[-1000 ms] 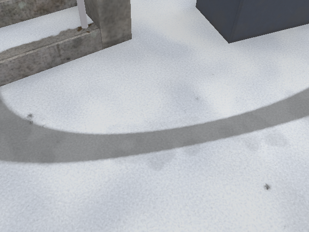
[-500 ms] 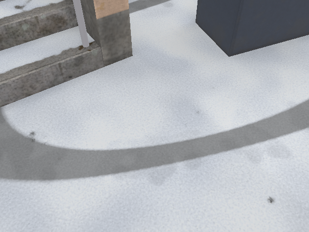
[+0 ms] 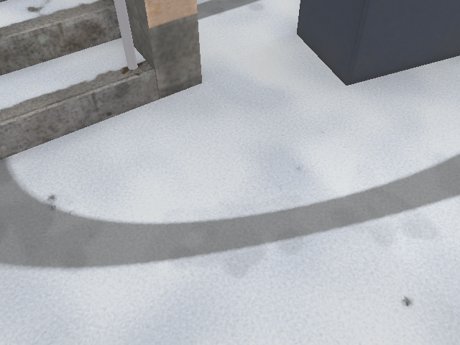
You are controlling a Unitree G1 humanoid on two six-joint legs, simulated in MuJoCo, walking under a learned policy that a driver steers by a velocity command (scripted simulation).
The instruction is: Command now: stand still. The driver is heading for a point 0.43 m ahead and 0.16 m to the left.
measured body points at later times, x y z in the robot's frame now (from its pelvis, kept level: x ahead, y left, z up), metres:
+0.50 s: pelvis +0.00 +0.00 +0.00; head +0.01 +0.00 +0.45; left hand +0.02 +0.23 -0.14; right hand +0.02 -0.25 -0.15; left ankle +0.03 +0.15 -0.73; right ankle -0.04 -0.12 -0.73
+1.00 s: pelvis -0.01 +0.00 +0.01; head +0.01 +0.00 +0.46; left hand -0.02 +0.23 -0.15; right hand +0.00 -0.23 -0.15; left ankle +0.03 +0.15 -0.73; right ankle -0.04 -0.12 -0.73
